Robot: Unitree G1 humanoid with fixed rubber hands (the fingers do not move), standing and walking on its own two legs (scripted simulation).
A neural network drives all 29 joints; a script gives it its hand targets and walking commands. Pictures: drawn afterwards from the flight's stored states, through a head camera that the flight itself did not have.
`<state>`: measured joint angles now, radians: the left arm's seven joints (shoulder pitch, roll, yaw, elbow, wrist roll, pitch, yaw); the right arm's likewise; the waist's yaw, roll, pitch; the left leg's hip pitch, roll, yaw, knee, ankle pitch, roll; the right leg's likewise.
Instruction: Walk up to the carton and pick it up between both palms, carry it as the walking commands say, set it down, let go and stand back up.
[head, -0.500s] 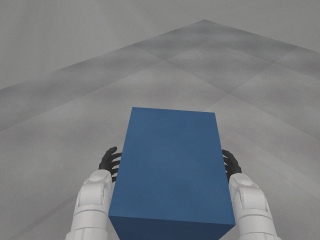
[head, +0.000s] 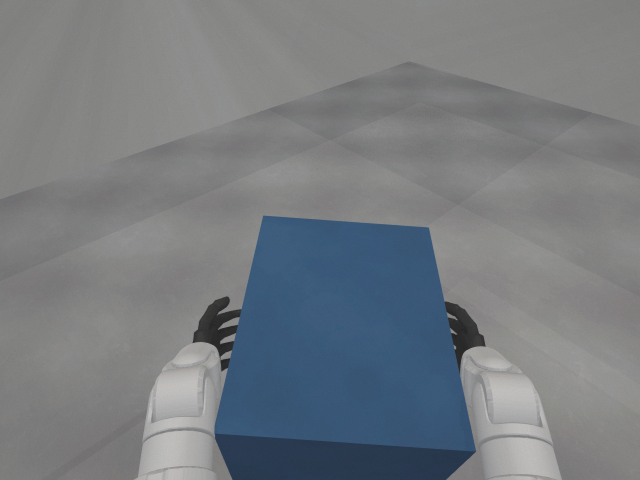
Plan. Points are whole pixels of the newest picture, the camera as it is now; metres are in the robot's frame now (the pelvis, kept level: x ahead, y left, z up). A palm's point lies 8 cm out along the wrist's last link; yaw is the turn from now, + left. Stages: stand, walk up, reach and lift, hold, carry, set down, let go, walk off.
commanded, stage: reach and lift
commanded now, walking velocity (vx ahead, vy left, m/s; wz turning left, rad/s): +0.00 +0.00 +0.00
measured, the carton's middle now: (336, 362) +0.31 -0.01 -0.01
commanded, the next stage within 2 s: hold in 0.74 s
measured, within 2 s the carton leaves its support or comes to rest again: neither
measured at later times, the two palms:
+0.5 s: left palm (203, 362) +0.29 +0.16 +0.04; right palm (465, 360) +0.28 -0.17 +0.03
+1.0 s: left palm (198, 371) +0.27 +0.16 +0.04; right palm (464, 367) +0.27 -0.17 +0.03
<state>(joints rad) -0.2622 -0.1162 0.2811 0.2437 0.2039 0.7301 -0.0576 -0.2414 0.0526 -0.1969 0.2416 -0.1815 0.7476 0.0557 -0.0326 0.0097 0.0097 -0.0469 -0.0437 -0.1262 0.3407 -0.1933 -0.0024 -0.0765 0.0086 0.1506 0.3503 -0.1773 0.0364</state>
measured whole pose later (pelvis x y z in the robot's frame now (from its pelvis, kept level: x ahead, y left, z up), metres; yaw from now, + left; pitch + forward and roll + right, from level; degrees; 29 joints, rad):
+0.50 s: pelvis +0.01 +0.00 +0.00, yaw +1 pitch -5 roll +0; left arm -0.19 -0.12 0.25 0.14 0.19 0.73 -0.06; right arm -0.19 0.06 -0.17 0.18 -0.17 0.73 0.06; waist -0.03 0.00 0.02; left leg -0.06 -0.04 -0.14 0.33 -0.19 0.00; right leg -0.07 0.01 0.13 0.32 -0.17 0.03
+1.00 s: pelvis +0.01 +0.00 +0.00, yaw +1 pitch -6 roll +0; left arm -0.13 -0.12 0.23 0.08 0.17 0.73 -0.06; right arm -0.12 0.07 -0.16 0.10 -0.17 0.74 0.06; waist -0.02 0.01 0.05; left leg -0.01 -0.04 -0.13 0.30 -0.18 0.00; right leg -0.03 0.00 0.13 0.30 -0.16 0.03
